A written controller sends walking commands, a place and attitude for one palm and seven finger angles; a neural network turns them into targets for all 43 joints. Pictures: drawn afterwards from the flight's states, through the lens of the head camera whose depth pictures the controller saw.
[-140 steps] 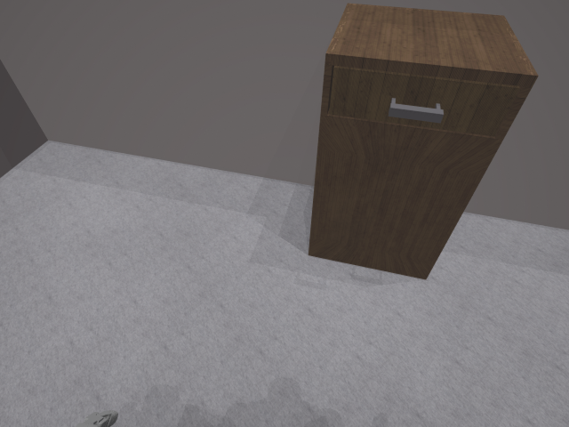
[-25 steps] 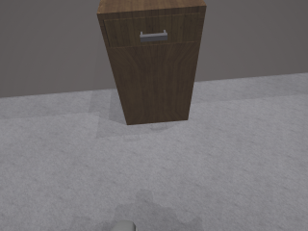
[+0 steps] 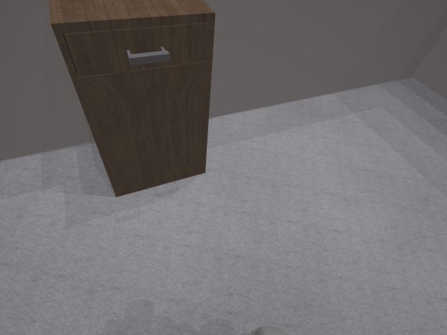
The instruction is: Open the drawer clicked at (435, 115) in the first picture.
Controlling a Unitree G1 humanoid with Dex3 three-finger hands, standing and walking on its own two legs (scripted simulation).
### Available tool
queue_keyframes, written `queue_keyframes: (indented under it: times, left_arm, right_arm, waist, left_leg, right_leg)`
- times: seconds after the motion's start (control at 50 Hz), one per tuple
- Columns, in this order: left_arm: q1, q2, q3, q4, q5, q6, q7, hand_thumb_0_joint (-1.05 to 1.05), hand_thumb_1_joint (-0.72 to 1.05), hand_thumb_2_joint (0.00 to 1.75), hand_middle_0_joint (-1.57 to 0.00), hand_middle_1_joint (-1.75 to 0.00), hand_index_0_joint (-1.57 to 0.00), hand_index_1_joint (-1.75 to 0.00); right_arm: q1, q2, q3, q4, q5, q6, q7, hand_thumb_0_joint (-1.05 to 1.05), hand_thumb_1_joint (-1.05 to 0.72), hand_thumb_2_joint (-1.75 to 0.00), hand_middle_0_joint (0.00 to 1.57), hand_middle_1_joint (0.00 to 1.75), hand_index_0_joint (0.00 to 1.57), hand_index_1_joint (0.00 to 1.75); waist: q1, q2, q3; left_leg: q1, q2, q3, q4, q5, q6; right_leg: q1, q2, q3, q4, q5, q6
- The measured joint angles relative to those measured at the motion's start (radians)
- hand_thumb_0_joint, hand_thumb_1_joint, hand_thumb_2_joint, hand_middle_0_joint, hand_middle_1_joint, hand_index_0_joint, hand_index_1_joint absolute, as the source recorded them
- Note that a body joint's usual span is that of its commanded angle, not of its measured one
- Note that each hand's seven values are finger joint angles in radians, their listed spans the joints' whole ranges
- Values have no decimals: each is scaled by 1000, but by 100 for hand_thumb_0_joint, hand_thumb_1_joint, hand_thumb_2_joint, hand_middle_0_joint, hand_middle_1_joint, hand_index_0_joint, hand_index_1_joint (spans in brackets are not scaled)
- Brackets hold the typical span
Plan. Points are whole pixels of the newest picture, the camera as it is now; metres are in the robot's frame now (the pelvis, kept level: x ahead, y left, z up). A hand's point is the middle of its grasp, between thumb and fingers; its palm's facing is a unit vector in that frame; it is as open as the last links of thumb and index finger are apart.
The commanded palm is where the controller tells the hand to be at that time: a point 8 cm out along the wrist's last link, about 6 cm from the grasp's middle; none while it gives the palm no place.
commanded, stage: walk to a spot facing it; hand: left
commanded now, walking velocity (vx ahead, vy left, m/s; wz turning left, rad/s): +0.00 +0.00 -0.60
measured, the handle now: (147, 54) +0.92 +0.34 +0.00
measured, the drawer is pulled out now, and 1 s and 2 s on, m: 0.00 0.00 0.00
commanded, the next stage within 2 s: none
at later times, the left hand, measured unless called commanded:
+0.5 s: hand out of the picture +0.15 +0.11 -0.15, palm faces -0.26 -0.94 -0.23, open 7.4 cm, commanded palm none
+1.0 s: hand (190, 245) +0.35 +0.10 -0.18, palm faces -0.50 -0.85 -0.18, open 7.4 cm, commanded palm none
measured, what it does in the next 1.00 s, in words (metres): walks ahead, turning right: right foot, then left foot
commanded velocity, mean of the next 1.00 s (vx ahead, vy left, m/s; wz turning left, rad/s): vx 0.19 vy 0.00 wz -0.60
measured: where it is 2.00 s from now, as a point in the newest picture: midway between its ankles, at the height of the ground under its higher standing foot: (240, 324)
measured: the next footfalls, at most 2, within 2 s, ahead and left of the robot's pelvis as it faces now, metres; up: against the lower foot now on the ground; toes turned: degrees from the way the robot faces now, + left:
right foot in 0.24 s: +0.01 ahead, -0.16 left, +0.00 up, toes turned -15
left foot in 0.72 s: +0.22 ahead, +0.04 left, +0.00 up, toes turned -20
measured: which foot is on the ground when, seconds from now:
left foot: down 0.00-0.24, up 0.26-0.70, down 0.72-1.00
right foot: up 0.00-0.22, down 0.24-0.72, up 0.74-1.00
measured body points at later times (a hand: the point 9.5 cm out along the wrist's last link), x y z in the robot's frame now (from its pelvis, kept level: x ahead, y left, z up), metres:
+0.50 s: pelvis +0.02 -0.06 +0.00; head +0.04 -0.08 +0.45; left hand +0.16 +0.16 -0.14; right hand -0.01 -0.33 -0.15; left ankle +0.07 +0.09 -0.67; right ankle -0.03 -0.15 -0.74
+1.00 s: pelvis +0.19 -0.05 +0.00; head +0.22 -0.02 +0.45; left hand +0.37 +0.14 -0.16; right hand +0.06 -0.25 -0.13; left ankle +0.19 +0.05 -0.74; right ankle +0.13 -0.19 -0.64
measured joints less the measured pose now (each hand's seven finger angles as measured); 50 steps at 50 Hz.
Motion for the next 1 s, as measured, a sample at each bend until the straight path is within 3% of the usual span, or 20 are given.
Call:
queue_keyframes:
  times: [0.1,0.18,0.24,0.26,0.3,0.38,0.5,0.62,0.72,0.78,0.82,0.86,0.94,1.0]
  left_arm:
    - [-33,-26,-14,13,-6,13,-2,0,91,90,-19,-30,-19,-30]
    - [-74,-54,-27,1,-9,3,-5,0,91,90,-19,-30,-19,-30]
    - [-95,-65,-38,-21,-8,-23,-5,0,91,90,-19,-30,-19,-30]
    - [-105,-72,-40,-23,-6,-39,1,0,91,90,-20,-30,-19,-30]
    - [-119,-87,-49,-28,-11,-56,15,0,91,90,-20,-30,-19,-30]
    - [-94,-97,-52,-33,-16,-67,31,0,91,90,-20,-30,-20,-30]
    - [-12,-99,-60,4,-11,-89,19,0,91,90,-20,-30,-20,-30]
    - [74,-97,-59,41,-3,-97,16,0,91,90,-20,-30,-20,-30]
    - [135,-77,-43,65,-5,-85,19,0,91,90,-20,-30,-20,-30]
    - [138,-58,-26,96,-10,-63,14,0,91,90,-20,-30,-20,-30]
    - [131,-48,-17,107,-2,-55,5,1,91,90,-20,-30,-20,-30]
    - [110,-36,-9,101,5,-53,-6,1,91,90,-20,-30,-19,-30]
    - [60,-31,2,63,5,-55,-7,1,91,90,-19,-30,-19,-30]
    - [16,-39,3,43,5,-46,-6,0,91,90,-19,-30,-19,-30]
  right_arm:
    - [24,5,-5,10,-2,-9,6,0,-90,-90,21,30,21,30]
    - [38,-13,-19,32,-6,-1,13,0,-90,-90,21,30,21,30]
    - [60,-38,-32,42,-2,6,19,0,-90,-90,21,30,21,30]
    - [60,-52,-37,48,1,14,21,0,-90,-90,21,30,21,30]
    - [50,-73,-42,57,2,40,15,0,-90,-90,21,30,20,30]
    - [36,-80,-43,64,-7,56,25,1,-91,-90,20,30,20,30]
    - [-3,-79,-48,33,-14,32,46,1,-91,-90,20,30,20,30]
    - [-48,-70,-46,1,-8,12,53,1,-91,-90,20,30,20,30]
    - [-67,-51,-27,-34,1,-31,48,1,-91,-90,20,30,20,30]
    - [-70,-24,-7,-40,-7,-57,38,0,-91,-90,20,30,20,30]
    - [-41,-4,2,-35,-7,-62,33,0,-91,-90,21,30,20,30]
    - [-2,13,7,-17,-6,-68,26,0,-91,-90,21,30,20,30]
    - [74,30,2,38,2,-73,7,0,-92,-90,21,30,20,30]
    - [122,27,-1,79,3,-66,3,0,-92,-90,21,30,20,30]
  waist:
    - [-25,16,27]
    - [-45,42,46]
    - [-56,63,46]
    - [-54,82,49]
    - [-63,108,60]
    - [-53,94,40]
    - [-36,70,-4]
    - [2,55,-25]
    - [34,22,-30]
    - [31,-4,-23]
    - [19,-4,-30]
    - [10,-4,-33]
    - [2,-2,-24]
    - [-8,3,-10]
  left_leg:
    - [1,34,65,28,-22,-12]
    - [-15,72,115,78,-51,-36]
    - [-53,108,145,173,-100,-66]
    - [-88,124,124,257,-144,-77]
    - [-174,106,25,462,-227,-87]
    - [-285,77,-43,660,-151,-101]
    - [-344,76,-73,593,-25,-120]
    - [-327,52,-86,417,-14,-116]
    - [-187,11,-65,115,8,-93]
    - [-160,18,-8,165,-5,-23]
    - [-106,32,22,132,-26,-7]
    - [-45,38,44,67,-16,-12]
    - [53,40,98,-28,-14,-15]
    - [105,40,139,-52,-38,-15]
  right_leg:
    - [77,-47,-49,-168,-55,0]
    - [147,-47,-97,-332,-76,-23]
    - [238,-34,-125,-536,32,-61]
    - [233,-18,-126,-539,27,-91]
    - [224,5,-123,-514,7,-119]
    - [274,23,-88,-600,42,-128]
    - [342,44,-24,-714,86,-133]
    - [388,56,38,-746,67,-118]
    - [386,53,100,-648,-29,-84]
    - [256,48,62,-290,-134,-95]
    - [165,31,-4,-97,-93,-93]
    - [89,3,-51,7,-11,-84]
    - [-38,-34,-70,77,109,-66]
    - [-96,-54,-84,46,145,-53]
